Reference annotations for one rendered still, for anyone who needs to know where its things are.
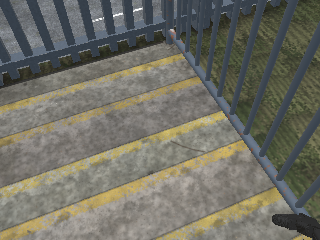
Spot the right robot hand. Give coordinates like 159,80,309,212
272,213,320,240

